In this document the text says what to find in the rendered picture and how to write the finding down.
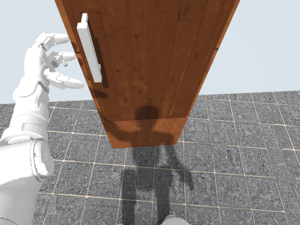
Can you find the handle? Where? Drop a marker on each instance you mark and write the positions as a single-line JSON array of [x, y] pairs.
[[86, 40]]

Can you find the robot right shin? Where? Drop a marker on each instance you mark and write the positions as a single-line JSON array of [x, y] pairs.
[[170, 216]]

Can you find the robot left hand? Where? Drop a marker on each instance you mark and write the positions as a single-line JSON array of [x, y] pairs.
[[37, 62]]

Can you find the robot left forearm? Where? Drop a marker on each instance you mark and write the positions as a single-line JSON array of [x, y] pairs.
[[31, 115]]

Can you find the cupboard door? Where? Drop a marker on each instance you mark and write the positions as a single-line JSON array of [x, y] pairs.
[[153, 53]]

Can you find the left robot upper arm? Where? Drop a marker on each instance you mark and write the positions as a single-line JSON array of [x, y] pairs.
[[23, 168]]

